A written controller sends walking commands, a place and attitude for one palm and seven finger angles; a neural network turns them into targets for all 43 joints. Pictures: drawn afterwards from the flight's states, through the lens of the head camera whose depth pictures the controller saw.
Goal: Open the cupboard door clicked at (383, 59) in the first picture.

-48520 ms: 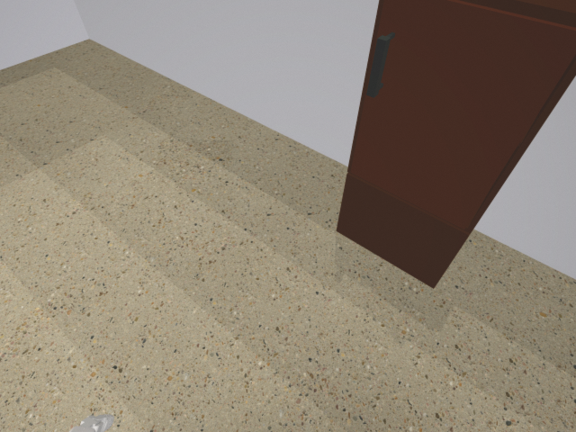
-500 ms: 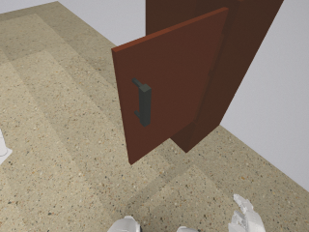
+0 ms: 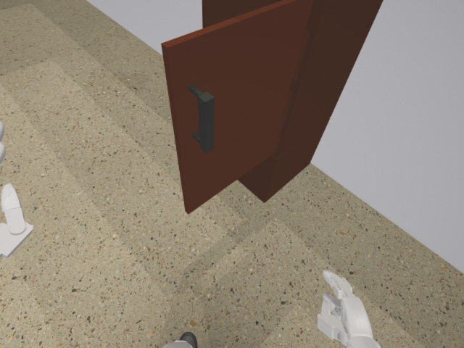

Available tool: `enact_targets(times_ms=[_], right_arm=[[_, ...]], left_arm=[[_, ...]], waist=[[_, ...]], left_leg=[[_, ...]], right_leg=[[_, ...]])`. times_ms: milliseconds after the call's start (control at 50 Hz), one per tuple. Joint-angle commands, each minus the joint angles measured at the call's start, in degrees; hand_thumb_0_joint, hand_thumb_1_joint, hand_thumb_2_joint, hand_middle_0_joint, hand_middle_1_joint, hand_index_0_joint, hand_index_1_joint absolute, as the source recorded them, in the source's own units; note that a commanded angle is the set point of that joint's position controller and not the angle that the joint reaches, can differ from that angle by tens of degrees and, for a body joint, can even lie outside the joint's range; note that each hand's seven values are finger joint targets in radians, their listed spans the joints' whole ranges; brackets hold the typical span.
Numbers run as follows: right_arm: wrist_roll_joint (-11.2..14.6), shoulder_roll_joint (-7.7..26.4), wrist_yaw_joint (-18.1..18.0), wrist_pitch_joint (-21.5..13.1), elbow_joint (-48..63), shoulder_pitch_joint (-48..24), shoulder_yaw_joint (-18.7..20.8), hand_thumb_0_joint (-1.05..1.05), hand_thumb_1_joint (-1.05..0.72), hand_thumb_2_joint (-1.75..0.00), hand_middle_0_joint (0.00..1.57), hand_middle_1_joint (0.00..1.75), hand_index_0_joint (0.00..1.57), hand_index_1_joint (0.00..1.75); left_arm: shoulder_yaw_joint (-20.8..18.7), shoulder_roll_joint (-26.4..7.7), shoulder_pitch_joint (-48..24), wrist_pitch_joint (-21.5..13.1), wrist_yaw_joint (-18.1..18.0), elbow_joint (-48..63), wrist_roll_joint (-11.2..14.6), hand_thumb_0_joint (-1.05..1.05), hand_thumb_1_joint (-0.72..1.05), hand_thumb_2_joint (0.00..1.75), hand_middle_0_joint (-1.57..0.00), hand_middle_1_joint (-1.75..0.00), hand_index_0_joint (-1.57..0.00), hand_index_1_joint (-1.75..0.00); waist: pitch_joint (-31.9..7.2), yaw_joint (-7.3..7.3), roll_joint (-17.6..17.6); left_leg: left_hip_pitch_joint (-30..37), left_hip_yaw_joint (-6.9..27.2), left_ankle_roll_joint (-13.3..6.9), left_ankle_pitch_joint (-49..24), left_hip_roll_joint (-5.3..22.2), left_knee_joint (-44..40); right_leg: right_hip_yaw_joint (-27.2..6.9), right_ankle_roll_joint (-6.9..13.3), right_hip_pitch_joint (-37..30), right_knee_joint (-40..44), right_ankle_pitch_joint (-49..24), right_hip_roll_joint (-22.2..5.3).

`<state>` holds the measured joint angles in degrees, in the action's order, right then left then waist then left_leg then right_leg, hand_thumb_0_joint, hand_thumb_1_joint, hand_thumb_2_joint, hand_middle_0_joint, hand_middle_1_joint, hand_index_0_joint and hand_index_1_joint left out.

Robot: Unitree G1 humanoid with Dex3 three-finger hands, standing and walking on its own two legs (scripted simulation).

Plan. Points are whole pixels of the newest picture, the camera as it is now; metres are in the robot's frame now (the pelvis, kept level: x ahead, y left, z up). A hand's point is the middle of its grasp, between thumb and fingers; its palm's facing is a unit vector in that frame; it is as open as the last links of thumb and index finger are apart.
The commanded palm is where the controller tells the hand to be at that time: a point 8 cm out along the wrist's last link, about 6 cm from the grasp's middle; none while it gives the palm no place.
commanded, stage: stop stepping back and stand still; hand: left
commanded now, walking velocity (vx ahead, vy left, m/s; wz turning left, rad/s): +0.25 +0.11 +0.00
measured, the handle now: (200, 119) +0.56 +0.12 +0.04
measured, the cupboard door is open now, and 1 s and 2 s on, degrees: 88 88 88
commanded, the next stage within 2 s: let the arm hang, fingers relaxed in 0.88 s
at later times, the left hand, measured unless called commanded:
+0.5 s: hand (26, 333) +0.12 +0.22 +0.16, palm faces +0.37 -0.79 -0.49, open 7.4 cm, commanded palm +0.06 +0.26 +0.18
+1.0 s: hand out of the picture +0.09 +0.24 +0.15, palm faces +0.39 -0.79 -0.47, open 7.4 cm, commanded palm none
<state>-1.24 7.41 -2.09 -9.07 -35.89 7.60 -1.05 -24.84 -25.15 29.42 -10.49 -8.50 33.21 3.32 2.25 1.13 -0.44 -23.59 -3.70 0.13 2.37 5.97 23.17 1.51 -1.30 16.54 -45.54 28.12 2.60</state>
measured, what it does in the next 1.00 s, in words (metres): walks backwards: right foot, then left foot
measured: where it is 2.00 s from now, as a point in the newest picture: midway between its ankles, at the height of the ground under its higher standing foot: outside the picture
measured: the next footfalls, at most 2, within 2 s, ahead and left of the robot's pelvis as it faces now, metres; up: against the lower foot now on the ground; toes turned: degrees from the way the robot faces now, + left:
right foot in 0.06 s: -0.08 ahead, -0.12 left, +0.00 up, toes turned -2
left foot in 0.32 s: -0.01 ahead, +0.08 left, +0.00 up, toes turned +1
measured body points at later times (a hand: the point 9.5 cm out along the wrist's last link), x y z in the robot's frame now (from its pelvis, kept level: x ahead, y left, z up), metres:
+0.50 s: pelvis -0.09 -0.03 +0.00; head -0.10 -0.04 +0.45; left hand +0.09 +0.26 +0.19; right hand +0.03 -0.31 -0.09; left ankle -0.05 +0.08 -0.74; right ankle -0.12 -0.12 -0.74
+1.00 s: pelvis -0.11 -0.02 +0.00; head -0.11 -0.02 +0.45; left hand +0.06 +0.28 +0.17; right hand +0.05 -0.25 -0.09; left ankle -0.05 +0.08 -0.74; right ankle -0.12 -0.12 -0.74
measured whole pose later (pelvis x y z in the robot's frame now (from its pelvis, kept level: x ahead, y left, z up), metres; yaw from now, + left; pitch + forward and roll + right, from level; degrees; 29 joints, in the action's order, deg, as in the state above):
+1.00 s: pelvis -0.11 -0.02 +0.00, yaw +0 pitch +0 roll -1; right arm -0.3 11.6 -3.2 -9.0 -37.9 12.4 -1.3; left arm -20.5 -22.1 30.4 -12.0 -7.7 22.0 0.8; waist -0.7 0.5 2.2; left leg -17.6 -2.1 -1.6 8.0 0.6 25.8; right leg 2.5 1.9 9.8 -23.3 13.4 2.7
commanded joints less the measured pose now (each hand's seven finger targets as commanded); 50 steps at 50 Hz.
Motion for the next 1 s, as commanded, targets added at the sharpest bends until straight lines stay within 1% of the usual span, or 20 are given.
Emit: enact_targets(times_ms=[0, 20, 40, 60, 80, 100, 160, 260, 300, 320, 360, 420, 560, 640, 760, 780, 880, 940, 960, 980], right_arm=[[0.5, 11.1, -0.9, -1.4, 8.7, -3.2, 4.0, 0.00, -0.90, -0.90, 0.20, 0.30, 0.20, 0.30], [0.8, 10.6, -0.6, -0.6, 9.4, -2.8, 3.9, 0.00, -0.90, -0.90, 0.20, 0.30, 0.20, 0.30], [1.0, 9.3, -0.4, 0.6, 10.1, -2.4, 3.6, 0.00, -0.90, -0.90, 0.20, 0.30, 0.20, 0.30], [0.3, 9.9, -0.3, 0.8, 9.7, -2.5, 3.0, 0.00, -0.90, -0.90, 0.20, 0.30, 0.20, 0.30], [1.3, 9.1, -0.6, 0.7, 9.6, -0.9, 2.4, 0.00, -0.90, -0.90, 0.20, 0.30, 0.20, 0.30], [2.3, 8.7, -1.0, 0.4, 9.6, -0.3, 2.5, 0.00, -0.90, -0.90, 0.20, 0.30, 0.20, 0.30], [1.8, 9.3, -2.4, 1.0, 9.0, -1.6, 2.3, 0.00, -0.90, -0.90, 0.20, 0.30, 0.20, 0.30], [1.7, 12.2, -2.8, -0.3, 7.4, 0.3, 3.7, 0.00, -0.90, -0.90, 0.20, 0.30, 0.20, 0.30], [1.9, 13.6, -2.7, -0.6, 8.3, 0.6, 4.5, 0.00, -0.90, -0.90, 0.20, 0.30, 0.20, 0.30], [2.3, 14.0, -2.5, -0.5, 8.5, 1.1, 4.8, 0.00, -0.90, -0.90, 0.20, 0.30, 0.20, 0.30], [1.4, 13.0, -2.4, -0.1, 8.2, 1.2, 3.7, 0.00, -0.90, -0.90, 0.20, 0.30, 0.20, 0.30], [1.6, 12.6, -2.2, -0.2, 8.5, 1.0, 3.7, 0.00, -0.90, -0.90, 0.20, 0.30, 0.20, 0.30], [1.0, 12.1, -2.7, -0.6, 8.7, 0.5, 3.6, 0.00, -0.90, -0.90, 0.20, 0.30, 0.20, 0.30], [1.0, 11.8, -3.0, -1.0, 8.4, 0.4, 3.0, 0.00, -0.90, -0.90, 0.20, 0.30, 0.20, 0.30], [0.6, 11.4, -3.7, -2.4, 8.5, -0.4, 2.1, 0.00, -0.90, -0.90, 0.20, 0.30, 0.20, 0.30], [0.7, 11.1, -3.7, -2.4, 8.7, -0.3, 2.0, 0.00, -0.90, -0.90, 0.20, 0.30, 0.20, 0.30], [0.6, 10.9, -2.9, -2.0, 8.4, -0.4, 2.4, 0.00, -0.90, -0.90, 0.20, 0.30, 0.20, 0.30], [0.7, 11.1, -2.7, -1.5, 8.0, -0.2, 2.6, 0.00, -0.90, -0.90, 0.20, 0.30, 0.20, 0.30], [1.5, 17.7, 2.1, -5.1, -7.1, -2.2, 4.9, 0.00, -0.90, -0.90, 0.20, 0.30, 0.20, 0.30], [1.5, 19.4, 2.4, 0.5, -7.7, 2.8, 5.9, 0.00, -0.90, -0.90, 0.20, 0.30, 0.20, 0.30]], left_arm=[[-8.5, -10.8, 3.7, -3.3, -0.4, 11.9, 1.2, 0.00, 0.90, 0.90, -0.20, -0.30, -0.20, -0.30], [-9.6, -12.4, 5.6, -3.8, -0.1, 12.6, 1.1, 0.00, 0.90, 0.90, -0.20, -0.30, -0.20, -0.30], [-11.7, -15.5, 6.9, -4.1, -0.3, 12.5, 0.8, 0.00, 0.90, 0.90, -0.20, -0.30, -0.20, -0.30], [-14.3, -18.1, 6.4, -4.7, -1.2, 13.0, 0.6, 0.00, 0.90, 0.90, -0.20, -0.30, -0.20, -0.30], [-10.8, -15.0, 5.7, -4.4, -1.5, 12.1, 0.1, 0.00, 0.90, 0.90, -0.20, -0.30, -0.20, -0.30], [-11.1, -14.1, 6.0, -3.6, -1.8, 10.9, -0.2, 0.00, 0.90, 0.90, -0.20, -0.30, -0.20, -0.30], [-10.0, -11.3, 4.9, -2.6, -2.5, 6.1, -0.6, 0.00, 0.90, 0.90, -0.20, -0.30, -0.20, -0.30], [-6.0, -9.6, 0.0, -3.8, -2.4, 2.8, -1.0, 0.00, 0.90, 0.90, -0.20, -0.30, -0.20, -0.30], [-6.1, -9.9, 0.6, -4.7, -2.2, 4.2, -1.2, 0.00, 0.90, 0.90, -0.20, -0.30, -0.20, -0.30], [-5.4, -9.1, 1.8, -4.9, -1.7, 2.7, -1.2, 0.00, 0.90, 0.90, -0.20, -0.30, -0.20, -0.30], [-7.7, -11.2, 3.6, -5.3, -1.7, 4.0, -1.6, 0.00, 0.90, 0.90, -0.20, -0.30, -0.20, -0.30], [-6.9, -10.0, 2.6, -6.0, -1.4, 4.6, -1.5, 0.00, 0.90, 0.90, -0.20, -0.30, -0.20, -0.30], [-5.9, -8.9, 0.3, -5.9, -1.0, 1.5, -1.3, 0.00, 0.90, 0.90, -0.20, -0.30, -0.20, -0.30], [-3.9, -7.4, -3.0, -5.2, -0.9, 1.1, -1.8, 0.00, 0.90, 0.90, -0.20, -0.30, -0.20, -0.30], [-4.0, -7.8, -4.2, -4.1, -1.2, 4.2, -2.7, 0.00, 0.90, 0.90, -0.20, -0.30, -0.20, -0.30], [-3.8, -7.2, -3.5, -3.8, -1.3, 4.0, -2.7, 0.00, 0.90, 0.90, -0.20, -0.30, -0.20, -0.30], [-4.1, -7.2, -1.2, -3.3, -1.2, 2.8, -2.1, 0.00, 0.90, 0.90, -0.20, -0.30, -0.20, -0.30], [-4.0, -7.2, -1.6, -3.4, -1.1, 3.0, -1.8, 0.00, 0.90, 0.90, -0.20, -0.30, -0.20, -0.30], [20.7, 4.4, -5.8, 2.9, 6.2, -41.0, -4.4, 0.00, 0.90, 0.90, -0.20, -0.30, -0.20, -0.30], [17.8, 2.7, -5.9, 8.4, 7.9, -42.7, -5.2, 0.00, 0.90, 0.90, -0.20, -0.30, -0.20, -0.30]], waist=[[-11.9, -0.18, 12.6], [-10.7, -0.55, 7.3], [-10.3, -1.23, -5.8], [-10.2, 0.27, -7.7], [-12.4, -0.50, -10.9], [-14.9, -1.21, -12.5], [-10.1, -1.98, -5.3], [-5.9, -2.27, -3.7], [-6.3, -1.73, 0.9], [-5.6, -1.66, 0.5], [-7.5, -1.85, 6.6], [-5.9, -1.93, 2.1], [-1.0, -2.22, 2.4], [-1.6, -2.08, 3.3], [-5.3, -0.96, 9.3], [-4.9, -0.90, 8.0], [-5.0, -1.46, 0.5], [-6.1, -1.67, 2.1], [-3.6, -4.43, 2.1], [-5.9, -3.10, 3.1]], left_leg=[[7.8, 5.7, -3.7, 14.9, 6.1, -9.0], [8.3, 1.8, -1.1, 17.8, 1.5, -2.7], [7.2, -2.9, 1.9, 18.7, -4.3, 12.5], [2.2, 0.4, 2.0, 21.8, -5.8, 25.5], [-7.4, 2.5, 1.6, 23.0, -7.2, 31.3], [-9.3, 3.6, 1.2, 21.2, -5.7, 32.3], [-2.7, 0.8, 0.6, 16.7, -4.8, 22.1], [9.9, 1.2, -2.1, 9.0, -4.7, 2.4], [12.3, 3.9, -3.6, 1.0, -1.7, 1.6], [12.2, 4.8, -3.5, -1.3, -1.0, 2.2], [11.4, 5.4, -3.1, -7.8, -1.3, 2.5], [9.5, 6.8, -2.6, -0.9, -0.9, 2.1], [11.1, 6.9, -1.8, 16.1, -2.0, 0.9], [12.0, 8.5, -1.8, 19.3, -0.8, -3.1], [6.5, 12.1, -2.1, 29.2, 2.3, -14.7], [5.3, 11.8, -2.2, 28.9, 2.3, -14.6], [10.2, 6.2, -1.0, 14.6, -2.2, -3.1], [13.6, 5.8, -0.8, 8.8, -2.3, -0.3], [10.5, 7.6, -1.2, -7.3, 0.7, 8.9], [11.9, 8.5, -1.6, -11.5, 1.2, 6.7]], right_leg=[[2.9, 1.9, -8.9, 22.5, -8.5, 0.3], [-0.2, 3.2, -7.2, 31.1, -10.8, -2.9], [-13.8, 6.9, -1.4, 36.2, -11.6, -13.4], [-20.4, 10.6, 2.6, 35.8, -23.5, -22.4], [-16.2, 10.1, -9.5, 26.7, -50.5, -20.9], [-12.3, 8.3, -14.8, 20.9, -61.4, -18.9], [-8.8, 8.1, -8.8, 21.2, -50.5, -17.0], [-9.7, 3.9, -4.9, 22.8, -30.9, -14.2], [-8.9, 1.1, -5.3, 20.8, -30.3, -9.8], [-9.1, 0.3, -5.4, 21.3, -30.7, -8.9], [-6.2, 1.8, -6.7, 19.1, -32.9, -7.6], [-6.9, 2.1, -5.4, 22.4, -23.1, -6.7], [-10.0, 3.3, 4.1, 30.7, -2.5, -6.8], [-7.6, 2.5, 3.6, 29.1, -2.7, -4.6], [-2.0, 0.9, -7.2, 20.5, -10.4, -1.2], [-1.7, 0.9, -8.3, 20.6, -11.1, -1.3], [-7.0, 2.7, -3.7, 30.3, -12.1, -5.0], [-7.5, 3.0, -1.6, 30.3, -15.2, -5.8], [-1.8, 3.5, 5.1, 20.5, -22.9, -7.8], [-5.4, 3.9, 3.7, 19.9, -24.1, -8.4]])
